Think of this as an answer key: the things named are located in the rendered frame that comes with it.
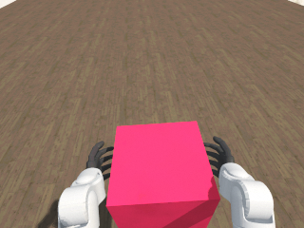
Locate left robot forearm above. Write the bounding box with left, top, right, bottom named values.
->
left=58, top=167, right=106, bottom=228

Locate right robot forearm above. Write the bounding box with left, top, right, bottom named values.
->
left=218, top=162, right=276, bottom=228

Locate robot left hand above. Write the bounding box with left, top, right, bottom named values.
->
left=86, top=141, right=114, bottom=181

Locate carton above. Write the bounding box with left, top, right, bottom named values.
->
left=106, top=121, right=220, bottom=228

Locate robot right hand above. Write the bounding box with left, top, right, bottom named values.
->
left=203, top=136, right=235, bottom=178

